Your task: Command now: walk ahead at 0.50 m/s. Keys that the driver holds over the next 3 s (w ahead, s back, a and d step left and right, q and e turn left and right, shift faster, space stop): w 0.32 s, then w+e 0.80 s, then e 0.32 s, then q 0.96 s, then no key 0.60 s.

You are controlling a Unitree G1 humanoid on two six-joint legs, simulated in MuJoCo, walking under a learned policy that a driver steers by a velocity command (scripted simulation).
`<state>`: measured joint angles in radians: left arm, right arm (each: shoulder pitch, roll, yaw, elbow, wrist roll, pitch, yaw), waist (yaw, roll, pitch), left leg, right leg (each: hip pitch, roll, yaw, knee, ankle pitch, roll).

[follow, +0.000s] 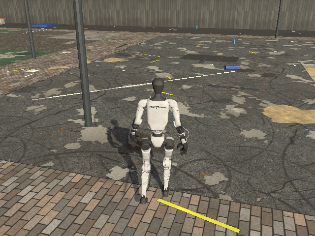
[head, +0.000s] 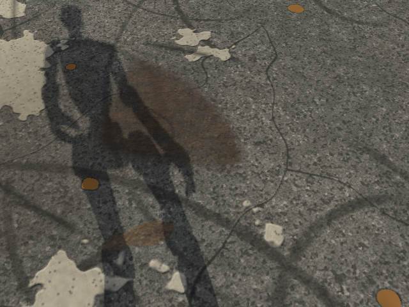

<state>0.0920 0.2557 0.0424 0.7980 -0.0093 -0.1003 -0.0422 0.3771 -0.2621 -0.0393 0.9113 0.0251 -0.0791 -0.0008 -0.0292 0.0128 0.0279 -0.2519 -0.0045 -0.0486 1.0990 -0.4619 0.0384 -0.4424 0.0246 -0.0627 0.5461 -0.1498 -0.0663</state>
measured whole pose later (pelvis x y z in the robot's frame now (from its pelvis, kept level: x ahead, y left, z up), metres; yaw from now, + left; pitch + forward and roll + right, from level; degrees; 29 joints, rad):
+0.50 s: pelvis +0.27 +0.05 +0.00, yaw -3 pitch +3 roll -1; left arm 0.40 0.27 0.05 0.96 -0.02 -0.06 0.00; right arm 0.03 -0.24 -0.04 0.75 0.00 -0.11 0.03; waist 0.07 -0.01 0.03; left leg -0.49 0.02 0.04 0.55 -0.11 0.04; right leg -0.11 0.00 0.04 0.72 -0.47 -0.02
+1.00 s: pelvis +0.53 -0.01 -0.01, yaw -19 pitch +1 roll +2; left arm 0.07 0.25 0.07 0.73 -0.02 -0.02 -0.06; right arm 0.32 -0.28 -0.09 0.93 0.02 -0.05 -0.02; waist -0.05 -0.02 0.04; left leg 0.09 0.08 0.31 0.43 -0.46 -0.06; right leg -0.52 -0.03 -0.07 0.61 -0.13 -0.12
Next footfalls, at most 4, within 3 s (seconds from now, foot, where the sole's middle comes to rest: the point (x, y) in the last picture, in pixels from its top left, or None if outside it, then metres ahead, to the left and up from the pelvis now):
0.46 left None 0.43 0.15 -0.76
1.00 right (255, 247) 0.65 -0.15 -0.76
1.46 left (236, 177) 0.94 -0.11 -0.76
1.82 right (281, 220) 0.75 -0.25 -0.76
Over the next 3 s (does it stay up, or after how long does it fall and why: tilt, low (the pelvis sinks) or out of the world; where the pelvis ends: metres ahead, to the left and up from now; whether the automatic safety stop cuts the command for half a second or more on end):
stays up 0.83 -0.13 0.01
